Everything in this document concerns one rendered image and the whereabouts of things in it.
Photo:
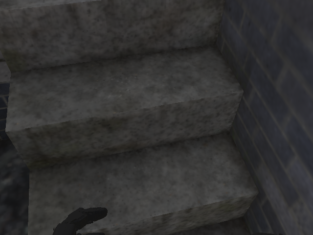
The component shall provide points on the robot left hand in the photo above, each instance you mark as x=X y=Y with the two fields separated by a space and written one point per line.
x=78 y=219

